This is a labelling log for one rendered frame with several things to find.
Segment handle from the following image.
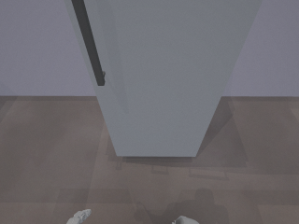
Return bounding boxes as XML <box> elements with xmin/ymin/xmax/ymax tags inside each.
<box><xmin>71</xmin><ymin>0</ymin><xmax>106</xmax><ymax>86</ymax></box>

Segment fridge door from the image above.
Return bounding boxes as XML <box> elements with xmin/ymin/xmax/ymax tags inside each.
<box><xmin>64</xmin><ymin>0</ymin><xmax>263</xmax><ymax>157</ymax></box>

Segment robot left hand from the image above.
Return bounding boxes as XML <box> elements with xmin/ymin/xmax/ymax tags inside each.
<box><xmin>66</xmin><ymin>209</ymin><xmax>92</xmax><ymax>224</ymax></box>

